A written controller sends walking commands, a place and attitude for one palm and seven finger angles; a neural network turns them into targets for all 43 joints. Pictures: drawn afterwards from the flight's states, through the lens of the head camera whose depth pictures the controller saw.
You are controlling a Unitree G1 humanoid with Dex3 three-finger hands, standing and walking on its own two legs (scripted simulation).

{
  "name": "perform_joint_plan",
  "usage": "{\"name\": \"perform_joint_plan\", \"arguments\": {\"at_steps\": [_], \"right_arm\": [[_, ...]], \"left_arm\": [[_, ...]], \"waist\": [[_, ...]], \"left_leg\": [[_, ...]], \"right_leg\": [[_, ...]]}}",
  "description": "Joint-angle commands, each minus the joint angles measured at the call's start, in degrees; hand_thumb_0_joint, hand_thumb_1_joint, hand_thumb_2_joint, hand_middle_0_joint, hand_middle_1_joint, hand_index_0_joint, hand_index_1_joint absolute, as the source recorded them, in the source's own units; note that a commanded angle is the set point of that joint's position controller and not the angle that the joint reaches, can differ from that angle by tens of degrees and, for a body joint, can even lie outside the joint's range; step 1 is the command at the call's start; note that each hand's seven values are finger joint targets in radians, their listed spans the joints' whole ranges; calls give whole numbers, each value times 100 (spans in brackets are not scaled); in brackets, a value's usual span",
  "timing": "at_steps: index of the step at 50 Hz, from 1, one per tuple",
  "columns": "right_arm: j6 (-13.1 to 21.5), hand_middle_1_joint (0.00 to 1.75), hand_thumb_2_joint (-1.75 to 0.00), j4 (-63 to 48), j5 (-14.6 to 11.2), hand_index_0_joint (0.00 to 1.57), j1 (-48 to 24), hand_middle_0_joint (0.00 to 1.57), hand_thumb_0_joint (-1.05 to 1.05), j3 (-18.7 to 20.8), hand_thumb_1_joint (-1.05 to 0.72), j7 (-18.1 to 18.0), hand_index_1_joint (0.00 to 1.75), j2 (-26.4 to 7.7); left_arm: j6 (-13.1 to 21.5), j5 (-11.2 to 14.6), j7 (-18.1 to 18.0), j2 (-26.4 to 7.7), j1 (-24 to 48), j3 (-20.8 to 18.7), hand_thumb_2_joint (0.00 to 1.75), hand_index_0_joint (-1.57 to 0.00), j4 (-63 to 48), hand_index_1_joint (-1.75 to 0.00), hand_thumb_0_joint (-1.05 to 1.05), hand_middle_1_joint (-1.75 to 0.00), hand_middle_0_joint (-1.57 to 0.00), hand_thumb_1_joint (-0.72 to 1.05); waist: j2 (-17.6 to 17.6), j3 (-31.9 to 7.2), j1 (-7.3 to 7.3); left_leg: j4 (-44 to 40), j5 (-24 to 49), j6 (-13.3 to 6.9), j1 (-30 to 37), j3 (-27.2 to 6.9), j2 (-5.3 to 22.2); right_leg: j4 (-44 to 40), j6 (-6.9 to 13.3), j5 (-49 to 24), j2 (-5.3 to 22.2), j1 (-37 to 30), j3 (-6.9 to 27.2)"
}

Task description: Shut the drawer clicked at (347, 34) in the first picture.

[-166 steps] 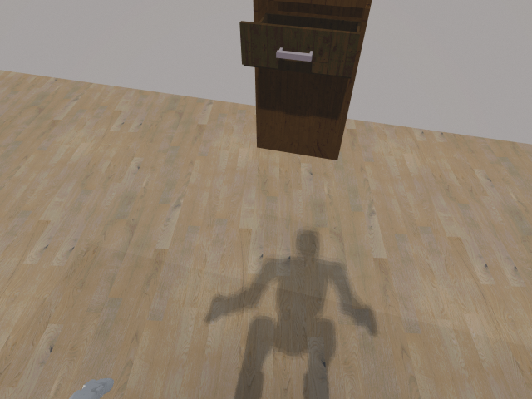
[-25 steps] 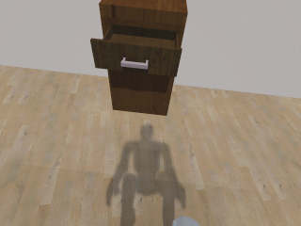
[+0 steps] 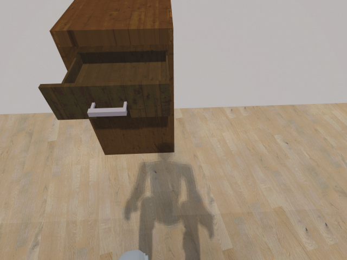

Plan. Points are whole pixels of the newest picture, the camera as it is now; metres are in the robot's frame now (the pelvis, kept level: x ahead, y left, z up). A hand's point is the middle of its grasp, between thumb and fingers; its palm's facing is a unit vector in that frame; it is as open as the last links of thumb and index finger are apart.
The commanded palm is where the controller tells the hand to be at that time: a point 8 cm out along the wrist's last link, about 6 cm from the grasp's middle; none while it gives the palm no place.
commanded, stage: take the last steps up to it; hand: left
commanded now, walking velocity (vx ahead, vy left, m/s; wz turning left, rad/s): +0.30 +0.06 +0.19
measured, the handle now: (108, 108) +0.61 +0.25 -0.04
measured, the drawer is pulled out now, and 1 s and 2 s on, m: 0.28 0.28 0.28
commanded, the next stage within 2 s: come to a stop and stand still in 0.78 s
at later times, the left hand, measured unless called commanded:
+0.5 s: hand out of the picture +0.15 +0.26 -0.18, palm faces +0.12 -0.98 -0.15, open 7.4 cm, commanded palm none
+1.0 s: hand (117, 181) +0.38 +0.20 -0.16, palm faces +0.14 -0.97 -0.22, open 7.2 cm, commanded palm none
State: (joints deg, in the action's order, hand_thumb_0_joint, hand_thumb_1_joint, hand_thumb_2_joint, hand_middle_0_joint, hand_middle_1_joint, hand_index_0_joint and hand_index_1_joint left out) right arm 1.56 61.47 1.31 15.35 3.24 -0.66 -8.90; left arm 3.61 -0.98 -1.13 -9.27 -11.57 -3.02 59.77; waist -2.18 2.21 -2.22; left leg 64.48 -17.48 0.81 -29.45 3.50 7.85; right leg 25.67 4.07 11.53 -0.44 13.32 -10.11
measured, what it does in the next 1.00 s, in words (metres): walks ahead: left foot, then right foot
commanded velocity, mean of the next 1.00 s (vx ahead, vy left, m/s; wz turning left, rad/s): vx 0.17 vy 0.03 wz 0.04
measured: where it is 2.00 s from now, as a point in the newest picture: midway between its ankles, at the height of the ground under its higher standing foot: outside the picture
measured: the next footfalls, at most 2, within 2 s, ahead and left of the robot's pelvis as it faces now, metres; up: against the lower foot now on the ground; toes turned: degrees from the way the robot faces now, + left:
left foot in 0.26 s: +0.20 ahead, +0.15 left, +0.00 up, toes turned +12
right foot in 0.84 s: +0.38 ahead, -0.06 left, +0.00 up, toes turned -4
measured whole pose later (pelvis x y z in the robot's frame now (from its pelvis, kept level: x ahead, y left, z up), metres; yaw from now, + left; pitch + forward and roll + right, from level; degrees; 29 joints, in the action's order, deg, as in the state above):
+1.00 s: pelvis +0.30 +0.02 +0.00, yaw +5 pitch -1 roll +1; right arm 0.5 65.2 0.5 20.6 2.5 -2.0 -7.6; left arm 3.4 -0.4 -2.2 -7.0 -8.8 -2.7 58.0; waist -2.1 3.0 -1.6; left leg 58.1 -27.0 0.8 -19.6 3.0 2.9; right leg 28.8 3.8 12.4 1.2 15.8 -9.2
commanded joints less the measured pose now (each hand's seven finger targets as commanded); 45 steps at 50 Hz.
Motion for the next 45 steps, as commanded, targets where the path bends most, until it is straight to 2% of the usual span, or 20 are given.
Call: {"name": "perform_joint_plan", "arguments": {"at_steps": [1,9,11,12,13,14,15,17,19,21,26,34,37,39,40,41,42,43,44,45], "right_arm": [[-78,30,-90,-136,4,20,401,20,0,-7,-90,118,30,-85],[78,30,-90,-543,-5,20,-503,20,0,-13,-90,223,30,-256],[123,30,-90,-423,10,20,-109,20,0,-11,-90,193,30,-335],[163,30,-90,-252,29,20,421,20,0,18,-90,162,30,-478],[213,30,-90,-104,82,20,1116,20,0,139,-90,95,30,-976],[185,30,-90,-20,48,20,1699,20,0,254,-90,41,30,-1553],[113,30,-90,-16,28,20,1601,20,0,201,-90,-2,30,-1432],[179,30,-90,-146,-6,20,912,20,0,67,-90,-65,30,-914],[282,30,-90,-191,-34,20,521,20,0,-35,-90,-84,30,-607],[330,30,-90,-180,-48,20,586,20,0,-29,-90,-101,30,-546],[344,30,-90,20,-64,20,883,20,0,-41,-90,-126,30,-540],[267,30,-90,331,1,20,1382,20,0,-48,-90,-132,30,-434],[221,30,-90,383,40,20,1389,20,0,-10,-90,-134,30,-504],[197,30,-90,387,31,20,1319,20,0,-8,-90,-135,30,-470],[191,30,-90,391,12,20,1260,20,0,-21,-90,-133,30,-476],[212,30,-90,385,-39,20,1218,20,0,-28,-90,-108,30,-419],[234,30,-90,284,-86,20,1280,20,0,-39,-90,-70,30,-204],[208,30,-90,152,-108,20,1374,20,0,-80,-90,-70,30,-121],[114,30,-90,68,-102,20,1175,20,0,-42,-90,-118,30,-259],[76,30,-90,169,-72,20,1111,20,0,-40,-90,-112,30,-116]], "left_arm": [[89,-33,32,-636,-601,-89,90,-20,-65,-30,0,-30,-20,90],[49,-72,54,-905,-1064,-140,90,-20,113,-30,0,-30,-20,90],[14,-42,47,-901,-995,-147,90,-20,138,-30,0,-30,-20,90],[-11,-15,58,-820,-977,-123,90,-20,136,-30,0,-30,-20,90],[-21,17,92,-583,-1041,-85,90,-20,41,-30,0,-30,-20,90],[-21,25,121,-310,-920,-3,90,-20,-175,-30,0,-30,-20,90],[-36,-34,77,-541,-595,-50,90,-20,-270,-30,0,-30,-20,90],[-49,-36,130,-448,-359,-87,90,-20,-182,-30,0,-30,-20,90],[-92,-49,183,-298,-568,-64,90,-20,-9,-30,0,-30,-20,90],[-183,-70,147,-198,-859,-63,90,-20,85,-30,0,-30,-20,90],[-296,-66,127,-237,-567,-76,90,-20,-30,-30,0,-30,-20,90],[-294,-41,125,-188,450,-30,90,-20,-404,-30,0,-30,-20,90],[-251,-37,119,-119,548,-19,90,-20,-471,-30,0,-30,-20,90],[-192,-44,108,-157,273,-46,90,-20,-411,-30,0,-30,-20,90],[-147,-56,102,-193,-161,-67,90,-20,-254,-30,0,-30,-20,90],[-85,-61,80,-418,-778,-114,90,-20,-64,-30,0,-30,-20,90],[-9,-87,26,-838,-1378,-208,90,-20,116,-30,0,-30,-20,90],[-6,-24,13,-1284,-1782,-279,90,-20,184,-30,0,-30,-20,90],[-44,36,-24,-1219,-1664,-240,90,-20,105,-30,0,-30,-20,90],[-20,32,-48,-966,-1151,-196,90,-20,53,-30,0,-30,-20,90]], "waist": [[732,136,123],[678,302,418],[523,194,198],[158,-50,-22],[-836,-488,-267],[-1977,-625,-373],[-1322,-426,-386],[-559,56,-139],[-111,147,148],[-190,-27,245],[-179,89,251],[-342,618,-7],[-385,513,-49],[-212,370,79],[-55,118,282],[201,-268,546],[1091,-841,703],[1796,-1113,680],[1042,-854,666],[1211,-563,498]], "left_leg": [[-911,448,64,72,-24,102],[-2740,199,-63,387,299,-188],[-3337,428,-135,1316,489,-356],[-3742,591,-204,2192,452,-449],[-4188,692,-565,3217,-817,461],[-4803,1181,-1102,3725,-2460,1645],[-4975,757,-1359,3467,-2570,1760],[-5170,695,-1178,2677,-1923,1330],[-5277,1415,-910,2260,-1146,957],[-5276,2021,-848,2256,-666,785],[-5412,2367,-1003,2584,-602,798],[-5322,2413,-1163,2654,-567,818],[-5028,2419,-1115,2660,-531,849],[-4617,2412,-975,2372,-434,747],[-4126,2420,-815,2266,-268,530],[-3397,2118,-613,1942,-55,277],[-2189,876,-354,860,296,-196],[-641,-1671,-145,86,434,-779],[49,-1838,-175,99,-108,-593],[222,-1447,-134,206,-261,-422]], "right_leg": [[-1619,521,-365,1653,225,1036],[-1203,458,-559,1888,-648,1003],[-634,281,-725,1691,-366,710],[226,118,-889,1365,-75,420],[1658,-190,-124,801,742,-7],[3321,-402,2239,176,1873,-126],[4064,-288,2339,361,2221,482],[4440,-277,1383,711,2366,796],[4270,-365,640,803,1976,820],[4128,-474,380,790,1834,795],[3588,-597,97,833,2209,799],[1993,-509,231,750,2130,575],[1359,-400,407,585,1622,462],[803,-320,161,398,841,360],[366,-301,-227,257,144,240],[104,-233,-634,419,-803,490],[52,144,-1400,1462,-2089,1691],[-582,809,-2339,2592,-2484,3102],[-807,1094,-2427,2715,-1824,3037],[-875,946,-2556,2463,-1163,2752]]}}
